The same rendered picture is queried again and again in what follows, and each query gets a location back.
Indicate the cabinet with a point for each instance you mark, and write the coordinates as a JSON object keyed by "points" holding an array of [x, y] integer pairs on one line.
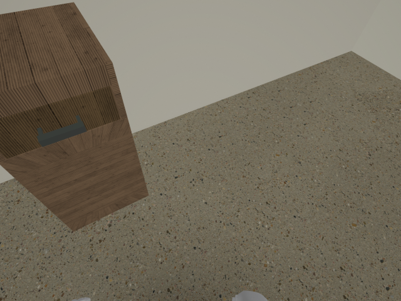
{"points": [[50, 54]]}

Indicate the drawer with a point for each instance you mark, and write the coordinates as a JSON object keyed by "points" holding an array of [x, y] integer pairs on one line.
{"points": [[18, 132]]}

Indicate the handle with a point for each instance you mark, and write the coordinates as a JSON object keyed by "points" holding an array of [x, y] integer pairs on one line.
{"points": [[61, 134]]}

